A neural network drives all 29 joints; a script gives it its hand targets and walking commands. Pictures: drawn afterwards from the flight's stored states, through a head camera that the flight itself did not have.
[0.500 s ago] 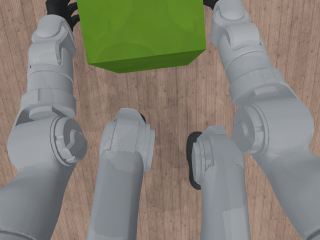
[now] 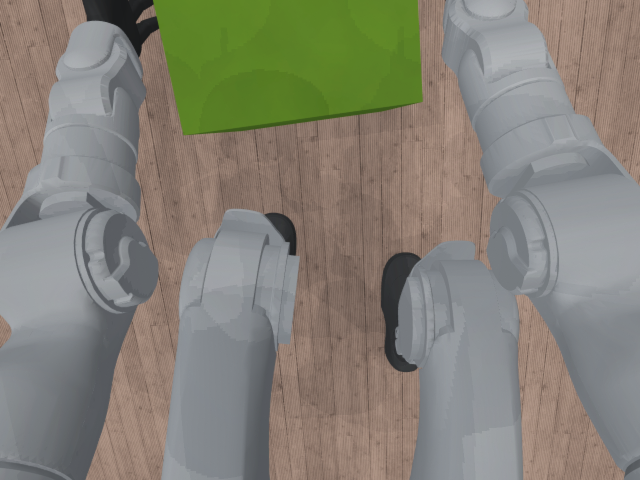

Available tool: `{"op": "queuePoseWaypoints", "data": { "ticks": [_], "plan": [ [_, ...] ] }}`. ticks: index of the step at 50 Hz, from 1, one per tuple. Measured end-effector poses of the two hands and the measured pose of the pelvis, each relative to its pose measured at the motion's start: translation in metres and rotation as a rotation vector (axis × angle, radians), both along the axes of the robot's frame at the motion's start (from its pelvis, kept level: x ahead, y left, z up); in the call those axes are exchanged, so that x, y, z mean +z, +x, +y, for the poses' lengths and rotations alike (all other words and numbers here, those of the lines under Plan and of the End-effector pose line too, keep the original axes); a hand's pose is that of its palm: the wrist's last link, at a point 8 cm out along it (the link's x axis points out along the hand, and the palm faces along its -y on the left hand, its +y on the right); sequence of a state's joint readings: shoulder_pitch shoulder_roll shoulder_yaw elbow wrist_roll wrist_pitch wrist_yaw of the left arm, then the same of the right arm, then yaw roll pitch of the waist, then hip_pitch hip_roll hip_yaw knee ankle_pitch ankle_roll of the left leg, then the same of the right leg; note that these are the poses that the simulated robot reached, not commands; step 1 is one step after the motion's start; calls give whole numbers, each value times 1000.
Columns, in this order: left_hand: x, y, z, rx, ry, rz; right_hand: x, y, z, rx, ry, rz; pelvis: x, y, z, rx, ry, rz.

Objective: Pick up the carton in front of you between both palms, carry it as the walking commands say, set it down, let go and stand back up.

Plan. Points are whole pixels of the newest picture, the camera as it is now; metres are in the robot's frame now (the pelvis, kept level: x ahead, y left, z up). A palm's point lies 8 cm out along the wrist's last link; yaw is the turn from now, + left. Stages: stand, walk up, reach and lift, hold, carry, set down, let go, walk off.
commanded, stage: set down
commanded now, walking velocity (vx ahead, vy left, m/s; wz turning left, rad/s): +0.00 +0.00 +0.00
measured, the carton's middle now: (294, 26) +0.51 +0.12 -0.25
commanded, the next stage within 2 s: let go in 1.28 s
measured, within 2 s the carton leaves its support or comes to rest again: neither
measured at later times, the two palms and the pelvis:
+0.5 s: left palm out of the picture +0.48 +0.34 -0.10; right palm out of the picture +0.57 -0.02 -0.09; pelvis +0.00 +0.01 +0.03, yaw +2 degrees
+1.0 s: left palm out of the picture +0.48 +0.35 +0.06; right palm out of the picture +0.58 -0.03 +0.05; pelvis +0.02 +0.01 +0.15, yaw +3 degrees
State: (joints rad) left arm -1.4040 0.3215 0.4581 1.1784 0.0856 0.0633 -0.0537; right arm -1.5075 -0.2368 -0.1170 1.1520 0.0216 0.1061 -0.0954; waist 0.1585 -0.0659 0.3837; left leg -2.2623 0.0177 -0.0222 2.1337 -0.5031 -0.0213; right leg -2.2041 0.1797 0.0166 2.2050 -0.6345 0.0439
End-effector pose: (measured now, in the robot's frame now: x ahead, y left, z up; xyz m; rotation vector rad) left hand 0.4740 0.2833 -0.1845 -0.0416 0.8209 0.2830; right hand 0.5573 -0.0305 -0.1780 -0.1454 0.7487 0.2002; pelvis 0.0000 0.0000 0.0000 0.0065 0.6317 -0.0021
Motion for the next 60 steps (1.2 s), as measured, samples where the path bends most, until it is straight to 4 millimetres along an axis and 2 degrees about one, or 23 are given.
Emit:
{"op": "queuePoseWaypoints", "data": {
  "ticks": [6, 10, 13, 16, 19, 24, 29, 37, 44, 60],
  "plan": [
    [-12, -12, 36, 97, 55, 0, -18, 0, -16, -32, -27, -3, -5, 0, 3, 10, -2, -20],
    [-8, -3, 51, 106, 65, -46, -19, 1, -18, -39, -23, -28, -10, 1, 7, 15, -10, -28],
    [1, 6, 52, 100, 58, -88, -10, 4, -13, -44, -11, -65, -12, 0, 10, 20, -17, -29],
    [15, 12, 50, 95, 46, -130, 8, 7, -7, -47, -7, -108, -10, 0, 12, 30, -25, -26],
    [38, 14, 49, 94, 40, -166, 33, 10, 0, -49, -15, -140, -1, -2, 13, 40, -32, -20],
    [81, 6, 55, 107, 38, -169, 79, 14, 7, -64, -37, -128, 25, -2, 12, 57, -41, 12],
    [118, 2, 56, 103, 40, -162, 117, 17, 8, -75, -40, -103, 52, 0, 11, 68, -50, 63],
    [163, 7, 53, 90, 51, -170, 158, 20, -2, -87, -35, -116, 86, 6, 10, 69, -53, 130],
    [201, 6, 59, 91, 59, -172, 192, 20, -4, -79, -29, -129, 119, 14, 9, 69, -44, 164],
    [303, 1, 65, 80, 50, -180, 295, 17, -5, -77, -34, -130, 212, 32, 10, 89, -47, 161]
  ]
}}
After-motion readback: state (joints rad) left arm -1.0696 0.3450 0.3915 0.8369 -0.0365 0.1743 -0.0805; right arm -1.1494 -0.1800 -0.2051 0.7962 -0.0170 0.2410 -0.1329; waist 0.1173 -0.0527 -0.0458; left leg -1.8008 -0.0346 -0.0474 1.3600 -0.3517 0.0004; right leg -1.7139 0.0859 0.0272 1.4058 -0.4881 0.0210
